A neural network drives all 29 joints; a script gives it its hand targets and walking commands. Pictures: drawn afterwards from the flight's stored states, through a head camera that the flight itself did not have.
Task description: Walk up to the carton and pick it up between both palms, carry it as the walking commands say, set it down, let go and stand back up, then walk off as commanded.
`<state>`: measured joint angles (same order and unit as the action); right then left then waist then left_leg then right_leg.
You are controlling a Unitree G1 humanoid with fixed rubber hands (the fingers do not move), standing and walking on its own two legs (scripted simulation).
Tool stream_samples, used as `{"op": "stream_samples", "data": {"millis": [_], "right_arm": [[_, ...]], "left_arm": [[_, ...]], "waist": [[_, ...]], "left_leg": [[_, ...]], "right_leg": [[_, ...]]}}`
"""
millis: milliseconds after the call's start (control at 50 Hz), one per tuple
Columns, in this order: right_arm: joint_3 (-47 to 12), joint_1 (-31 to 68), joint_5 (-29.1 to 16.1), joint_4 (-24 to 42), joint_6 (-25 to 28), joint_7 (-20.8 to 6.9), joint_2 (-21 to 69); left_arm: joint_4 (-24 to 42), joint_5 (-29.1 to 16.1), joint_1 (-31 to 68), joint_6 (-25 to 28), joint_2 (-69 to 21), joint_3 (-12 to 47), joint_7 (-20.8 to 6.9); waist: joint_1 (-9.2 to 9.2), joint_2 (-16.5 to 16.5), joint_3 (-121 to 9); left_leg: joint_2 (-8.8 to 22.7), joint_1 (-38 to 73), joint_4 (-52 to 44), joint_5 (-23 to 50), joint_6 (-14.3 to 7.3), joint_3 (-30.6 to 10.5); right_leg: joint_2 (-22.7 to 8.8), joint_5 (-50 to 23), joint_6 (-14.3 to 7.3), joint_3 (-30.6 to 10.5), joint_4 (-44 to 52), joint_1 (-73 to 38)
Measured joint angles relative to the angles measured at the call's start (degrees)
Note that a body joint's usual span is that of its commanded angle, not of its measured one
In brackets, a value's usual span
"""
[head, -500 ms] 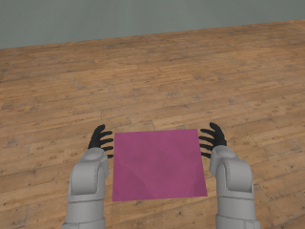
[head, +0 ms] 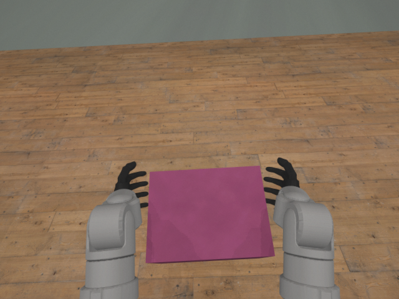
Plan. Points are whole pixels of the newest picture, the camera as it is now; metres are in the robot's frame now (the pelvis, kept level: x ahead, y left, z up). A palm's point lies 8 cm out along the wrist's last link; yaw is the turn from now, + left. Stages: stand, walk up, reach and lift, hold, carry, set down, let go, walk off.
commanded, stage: carry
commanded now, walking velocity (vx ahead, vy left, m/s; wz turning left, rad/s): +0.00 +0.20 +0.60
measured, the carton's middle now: (207, 217) +0.31 -0.01 -0.01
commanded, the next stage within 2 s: none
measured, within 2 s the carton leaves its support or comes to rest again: neither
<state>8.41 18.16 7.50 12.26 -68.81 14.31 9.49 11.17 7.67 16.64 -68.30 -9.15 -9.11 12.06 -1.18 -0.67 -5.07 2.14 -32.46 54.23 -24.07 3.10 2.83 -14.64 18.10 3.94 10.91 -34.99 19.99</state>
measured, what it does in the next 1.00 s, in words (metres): steps to the left, turning left: left foot, then right foot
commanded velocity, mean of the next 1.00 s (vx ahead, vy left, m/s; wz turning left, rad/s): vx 0.00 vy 0.10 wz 0.29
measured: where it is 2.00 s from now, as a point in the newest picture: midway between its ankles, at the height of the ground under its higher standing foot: outside the picture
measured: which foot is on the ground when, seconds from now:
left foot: up 0.00-0.08, down 0.10-0.42, up 0.44-0.72, down 0.74-1.00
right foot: down 0.00-0.12, up 0.14-0.40, down 0.42-0.74, up 0.76-1.00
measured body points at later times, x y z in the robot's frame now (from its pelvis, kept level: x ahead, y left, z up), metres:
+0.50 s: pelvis -0.03 +0.13 -0.01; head -0.01 +0.11 +0.44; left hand +0.22 +0.36 +0.06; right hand +0.30 +0.06 +0.05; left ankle -0.02 +0.22 -0.69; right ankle +0.01 +0.05 -0.73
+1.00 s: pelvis -0.10 +0.24 +0.00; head -0.11 +0.25 +0.45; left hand +0.11 +0.51 +0.07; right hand +0.24 +0.23 +0.08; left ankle -0.09 +0.34 -0.73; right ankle -0.07 +0.14 -0.71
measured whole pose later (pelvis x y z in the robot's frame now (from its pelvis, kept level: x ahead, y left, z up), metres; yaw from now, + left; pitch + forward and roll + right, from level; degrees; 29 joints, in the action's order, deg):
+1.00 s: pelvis -0.10 +0.24 +0.00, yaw +22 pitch +3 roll +0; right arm 8.6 17.2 9.2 8.3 -66.4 10.4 9.3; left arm 10.2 4.9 16.6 -69.3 -9.1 -9.0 17.5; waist 1.5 -1.2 -5.1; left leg 0.2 -21.6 29.5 -11.5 -3.4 6.8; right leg -3.4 27.3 2.5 6.2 -44.5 23.5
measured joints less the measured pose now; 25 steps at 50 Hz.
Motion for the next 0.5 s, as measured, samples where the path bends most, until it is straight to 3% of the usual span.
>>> {"op": "stream_samples", "data": {"millis": [80, 120, 180, 260, 320, 420, 460, 500], "right_arm": [[0.4, 0.2, -0.3, -0.2, 0.3, 0.0, 0.1], [0.1, 1.0, -0.7, -1.0, 0.7, 0.3, 0.4], [-1.3, 1.8, -0.6, -4.4, 2.3, 0.4, 0.7], [-1.5, 0.7, 0.4, -4.8, 2.8, -0.8, 0.3], [-1.0, 0.1, 0.7, -2.4, 3.2, -1.7, 0.1], [-0.7, -0.6, 1.0, 1.1, 2.4, -2.2, -0.1], [-0.4, -1.8, 0.8, 1.6, 2.1, -1.9, -0.5], [-0.5, -3.3, 0.2, 1.5, 1.5, -1.6, -0.8]], "left_arm": [[0.1, 0.9, 0.3, -0.1, -0.1, 0.1, -0.5], [0.5, 1.2, 0.5, -0.2, 0.1, -0.5, -0.4], [-0.7, 0.9, 0.4, 0.6, 1.0, -2.3, -0.3], [0.2, -1.9, -0.9, 0.4, 0.0, -1.6, 4.5], [1.6, -3.4, -0.7, 0.8, 0.2, -0.2, 5.8], [1.6, -2.4, 0.1, 1.6, 0.0, -0.8, 1.5], [-0.1, -1.4, 0.1, 2.2, 0.0, -0.3, -0.4], [-1.4, -1.2, -0.8, 2.0, 0.2, 0.0, -1.6]], "waist": [[-0.35, -1.1, -0.1], [-0.3, -1.7, 0.0], [0.16, -2.1, 0.7], [1.94, -1.9, 3.3], [2.17, -1.2, 4.2], [1.35, 2.0, 3.1], [0.91, 3.9, 2.6], [0.27, 3.6, 2.3]], "left_leg": [[0.4, 6.3, -14.9, 3.8, -0.9, 2.9], [-0.8, 8.8, -21.8, 12.4, -1.6, 3.8], [-1.4, 5.0, -16.6, 7.5, -3.7, 3.0], [-3.1, 4.2, -17.9, 10.3, -5.3, 1.7], [-5.3, 4.1, -19.0, 11.6, -6.7, 0.7], [-9.0, 3.4, -17.7, 12.0, -8.3, -0.8], [-8.7, 1.3, -10.0, 4.8, -7.2, -0.5], [-7.7, -1.8, 3.4, -0.3, -5.6, -0.1]], "right_leg": [[-4.7, 0.8, 3.5, 1.1, -2.1, 0.2], [-6.8, 2.3, 4.3, 0.4, -6.2, 2.0], [-2.2, 15.4, 3.6, -6.0, -21.6, 9.3], [4.7, 13.9, 2.5, -5.9, -31.2, 15.0], [7.8, 10.6, 1.1, -4.1, -26.8, 14.9], [11.2, 3.0, -2.8, -2.3, -7.2, 6.4], [10.5, 1.3, -6.0, -0.8, -6.3, 5.1], [8.6, 1.5, -6.4, 0.5, -4.9, 3.1]]}}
